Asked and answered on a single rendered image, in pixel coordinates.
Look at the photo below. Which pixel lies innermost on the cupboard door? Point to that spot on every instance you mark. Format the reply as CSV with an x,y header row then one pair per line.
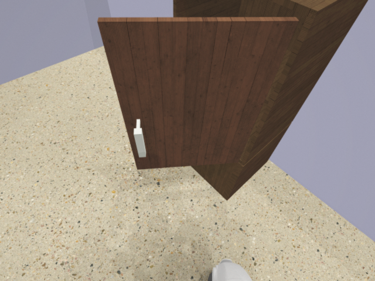
x,y
197,84

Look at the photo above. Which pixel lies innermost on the robot right thigh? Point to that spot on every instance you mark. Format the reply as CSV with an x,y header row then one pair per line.
x,y
228,271

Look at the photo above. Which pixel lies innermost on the robot right shin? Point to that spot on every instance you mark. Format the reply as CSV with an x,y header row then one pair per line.
x,y
225,260

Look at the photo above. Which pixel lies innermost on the handle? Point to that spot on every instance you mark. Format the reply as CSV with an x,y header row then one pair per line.
x,y
139,140

